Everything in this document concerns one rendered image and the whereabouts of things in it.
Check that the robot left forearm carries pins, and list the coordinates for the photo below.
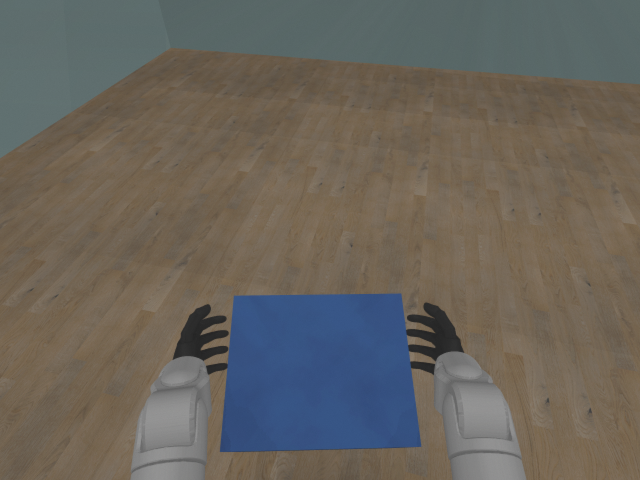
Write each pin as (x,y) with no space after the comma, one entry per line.
(172,429)

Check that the robot left hand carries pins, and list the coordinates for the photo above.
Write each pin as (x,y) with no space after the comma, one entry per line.
(191,341)

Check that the carton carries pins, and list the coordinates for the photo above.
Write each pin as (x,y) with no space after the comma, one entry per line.
(318,372)

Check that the robot right forearm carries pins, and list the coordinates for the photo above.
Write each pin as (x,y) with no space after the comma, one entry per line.
(480,435)

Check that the robot right hand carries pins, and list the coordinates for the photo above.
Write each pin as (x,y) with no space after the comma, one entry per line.
(444,339)

